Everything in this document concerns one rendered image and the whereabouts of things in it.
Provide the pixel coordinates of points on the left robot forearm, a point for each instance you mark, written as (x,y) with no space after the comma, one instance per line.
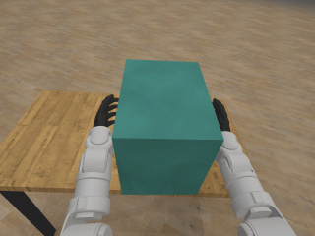
(91,197)

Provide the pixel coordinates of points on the robot left upper arm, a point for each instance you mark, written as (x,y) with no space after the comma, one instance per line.
(88,229)

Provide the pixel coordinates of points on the right robot hand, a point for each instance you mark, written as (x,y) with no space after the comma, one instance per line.
(221,115)

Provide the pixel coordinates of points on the carton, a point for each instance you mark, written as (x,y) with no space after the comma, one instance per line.
(166,133)

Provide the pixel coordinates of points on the left robot hand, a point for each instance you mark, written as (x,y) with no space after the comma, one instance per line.
(102,116)

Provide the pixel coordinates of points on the robot right upper arm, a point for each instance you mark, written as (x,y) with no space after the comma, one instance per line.
(270,226)

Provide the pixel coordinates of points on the table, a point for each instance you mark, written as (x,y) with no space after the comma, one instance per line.
(42,152)

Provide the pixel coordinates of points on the right robot forearm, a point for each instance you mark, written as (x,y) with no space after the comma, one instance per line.
(249,200)

